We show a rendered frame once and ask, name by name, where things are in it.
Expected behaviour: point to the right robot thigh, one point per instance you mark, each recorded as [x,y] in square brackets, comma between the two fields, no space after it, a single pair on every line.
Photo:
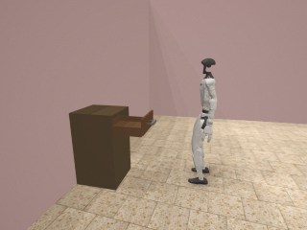
[198,119]

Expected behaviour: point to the left robot upper arm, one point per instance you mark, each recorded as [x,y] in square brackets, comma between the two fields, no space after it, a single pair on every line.
[210,85]

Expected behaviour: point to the robot left forearm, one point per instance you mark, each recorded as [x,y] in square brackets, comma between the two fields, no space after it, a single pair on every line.
[212,108]

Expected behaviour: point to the drawer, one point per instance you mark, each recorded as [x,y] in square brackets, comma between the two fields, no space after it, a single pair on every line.
[132,126]

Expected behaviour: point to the handle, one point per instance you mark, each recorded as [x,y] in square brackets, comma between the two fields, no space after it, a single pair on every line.
[152,123]

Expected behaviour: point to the cabinet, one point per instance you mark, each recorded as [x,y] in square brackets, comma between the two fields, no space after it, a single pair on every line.
[102,159]

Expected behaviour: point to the left robot hand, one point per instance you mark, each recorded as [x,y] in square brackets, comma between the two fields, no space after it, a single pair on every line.
[208,130]

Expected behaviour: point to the left robot foot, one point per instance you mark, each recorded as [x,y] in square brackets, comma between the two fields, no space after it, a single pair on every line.
[197,181]

